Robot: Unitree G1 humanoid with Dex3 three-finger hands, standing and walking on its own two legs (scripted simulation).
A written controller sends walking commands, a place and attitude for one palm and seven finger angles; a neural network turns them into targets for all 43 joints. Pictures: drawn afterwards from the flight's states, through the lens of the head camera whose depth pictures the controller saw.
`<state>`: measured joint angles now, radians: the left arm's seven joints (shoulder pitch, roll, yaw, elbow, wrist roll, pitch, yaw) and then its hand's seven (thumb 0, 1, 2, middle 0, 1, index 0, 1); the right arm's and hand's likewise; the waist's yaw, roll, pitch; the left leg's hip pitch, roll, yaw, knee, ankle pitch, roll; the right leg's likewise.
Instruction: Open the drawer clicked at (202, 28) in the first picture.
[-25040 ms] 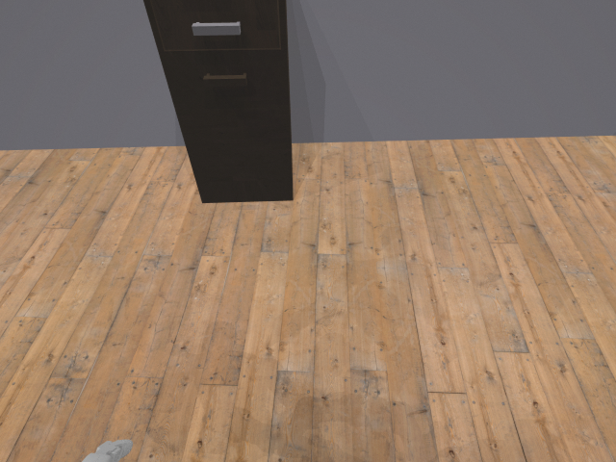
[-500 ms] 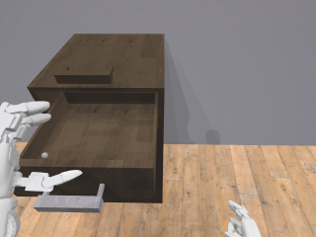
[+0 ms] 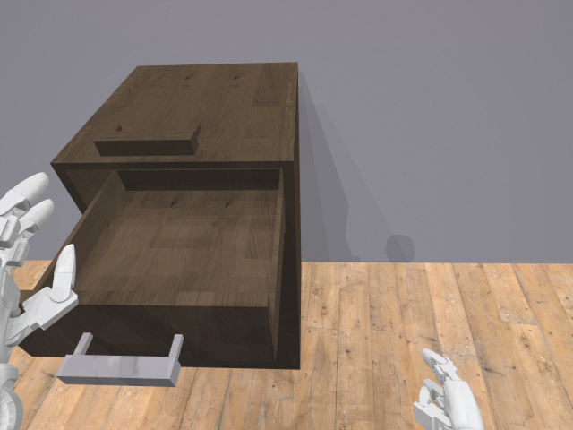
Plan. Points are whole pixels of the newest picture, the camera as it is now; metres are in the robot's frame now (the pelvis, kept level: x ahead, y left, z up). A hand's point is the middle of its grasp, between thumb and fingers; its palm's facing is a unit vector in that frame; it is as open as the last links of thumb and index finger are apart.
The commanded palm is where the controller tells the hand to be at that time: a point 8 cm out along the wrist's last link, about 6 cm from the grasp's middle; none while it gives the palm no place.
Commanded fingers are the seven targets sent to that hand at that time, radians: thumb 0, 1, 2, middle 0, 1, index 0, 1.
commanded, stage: draw the hand back to the body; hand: left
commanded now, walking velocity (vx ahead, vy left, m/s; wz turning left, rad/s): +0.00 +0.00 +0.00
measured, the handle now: (126, 354) +0.20 +0.25 +0.03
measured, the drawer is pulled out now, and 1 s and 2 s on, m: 0.27 0.27 0.27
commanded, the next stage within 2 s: step back with the hand held close in 0.14 s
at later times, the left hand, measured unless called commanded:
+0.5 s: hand (65, 298) +0.18 +0.24 +0.20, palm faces +0.36 -0.79 -0.49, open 7.4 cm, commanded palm +0.10 +0.29 +0.22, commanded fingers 0.00 0.90 0.90 -0.20 -0.30 -0.20 -0.30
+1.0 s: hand (7, 376) +0.11 +0.24 +0.20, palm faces +0.39 -0.82 -0.43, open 7.4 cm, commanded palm +0.03 +0.30 +0.22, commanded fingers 0.00 0.90 0.90 -0.20 -0.30 -0.20 -0.30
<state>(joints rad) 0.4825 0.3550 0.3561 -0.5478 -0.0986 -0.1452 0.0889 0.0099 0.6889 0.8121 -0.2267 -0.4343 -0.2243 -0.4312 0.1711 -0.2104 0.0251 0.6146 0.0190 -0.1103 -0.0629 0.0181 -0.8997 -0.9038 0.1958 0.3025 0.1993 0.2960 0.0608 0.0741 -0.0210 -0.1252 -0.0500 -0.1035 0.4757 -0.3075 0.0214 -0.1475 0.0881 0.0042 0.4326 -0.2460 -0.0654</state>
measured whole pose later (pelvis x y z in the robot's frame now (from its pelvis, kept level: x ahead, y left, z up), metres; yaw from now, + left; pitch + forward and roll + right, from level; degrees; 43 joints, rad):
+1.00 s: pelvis -0.10 +0.01 -0.01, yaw +1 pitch +2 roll +0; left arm 0.51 0.39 0.42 -0.67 -0.05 -0.22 0.11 0.01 0.89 0.90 -0.21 -0.31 -0.21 -0.30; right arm 0.20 -0.20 0.01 0.57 0.02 -0.06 -0.03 0.02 -0.90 -0.90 0.20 0.30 0.20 0.30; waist -0.02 -0.02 0.00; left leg -0.45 -0.04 -0.03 0.83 -0.42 0.02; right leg -0.39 0.03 -0.02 0.58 -0.22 -0.04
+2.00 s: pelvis -0.34 +0.02 -0.01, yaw -1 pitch +0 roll -2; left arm 0.51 0.36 0.40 -0.62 -0.04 -0.18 0.14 0.01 0.89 0.90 -0.21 -0.31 -0.21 -0.30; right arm 0.23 -0.20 0.02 0.65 0.00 -0.05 -0.04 0.02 -0.90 -0.90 0.20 0.30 0.20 0.30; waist -0.03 -0.02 -0.07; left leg -0.35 0.02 0.03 0.75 -0.41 0.03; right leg -0.31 -0.01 -0.07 0.55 -0.27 -0.03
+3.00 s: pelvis -0.34 +0.00 -0.01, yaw -3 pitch +2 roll +0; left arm 0.32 0.30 0.13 0.17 0.04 -0.01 0.02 0.00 0.90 0.90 -0.20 -0.30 -0.20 -0.30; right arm 0.11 -0.28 -0.01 0.77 -0.01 -0.06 0.02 0.01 -0.90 -0.90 0.20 0.30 0.20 0.30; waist 0.00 0.09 -0.04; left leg -0.34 0.00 0.03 0.61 -0.29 0.02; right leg -0.34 -0.04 -0.08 0.62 -0.31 -0.01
